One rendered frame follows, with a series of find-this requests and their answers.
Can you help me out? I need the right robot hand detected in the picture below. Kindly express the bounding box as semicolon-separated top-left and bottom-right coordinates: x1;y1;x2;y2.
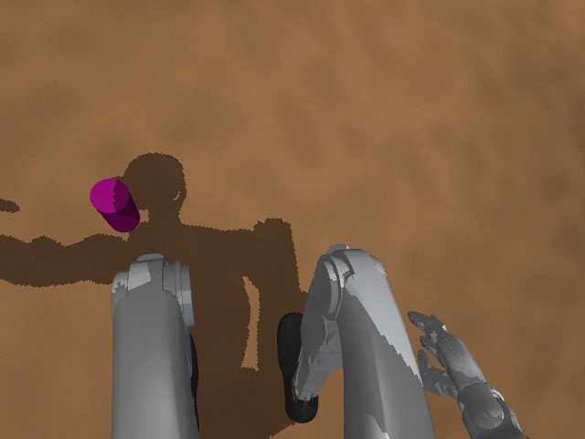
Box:
408;311;487;400

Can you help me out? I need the right robot foot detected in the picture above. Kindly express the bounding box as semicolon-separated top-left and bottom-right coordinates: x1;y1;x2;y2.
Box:
277;313;318;423

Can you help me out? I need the can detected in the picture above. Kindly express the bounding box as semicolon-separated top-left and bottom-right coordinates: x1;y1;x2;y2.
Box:
90;178;140;232

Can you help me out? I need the right robot arm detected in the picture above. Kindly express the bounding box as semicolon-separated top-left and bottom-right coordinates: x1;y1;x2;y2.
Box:
457;383;530;439

